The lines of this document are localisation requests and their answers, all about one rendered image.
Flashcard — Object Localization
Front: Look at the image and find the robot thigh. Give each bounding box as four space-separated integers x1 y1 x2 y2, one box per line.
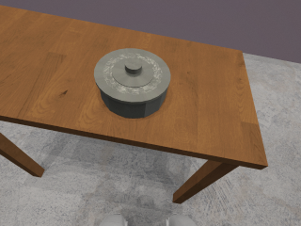
165 215 197 226
99 214 128 226

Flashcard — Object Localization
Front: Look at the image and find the left robot thigh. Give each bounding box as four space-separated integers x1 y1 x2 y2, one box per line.
99 214 128 226

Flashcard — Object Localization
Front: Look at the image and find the lid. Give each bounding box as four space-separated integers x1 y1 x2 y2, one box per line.
94 48 171 105

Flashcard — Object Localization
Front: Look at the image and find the pot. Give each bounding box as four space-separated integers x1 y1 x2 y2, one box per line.
100 90 167 119

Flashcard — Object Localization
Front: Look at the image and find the table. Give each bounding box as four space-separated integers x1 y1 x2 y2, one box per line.
0 5 268 204

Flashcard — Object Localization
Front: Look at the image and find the right robot thigh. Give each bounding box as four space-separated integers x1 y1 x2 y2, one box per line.
165 215 197 226

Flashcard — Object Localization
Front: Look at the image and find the knob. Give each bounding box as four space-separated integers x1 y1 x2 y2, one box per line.
124 57 142 74

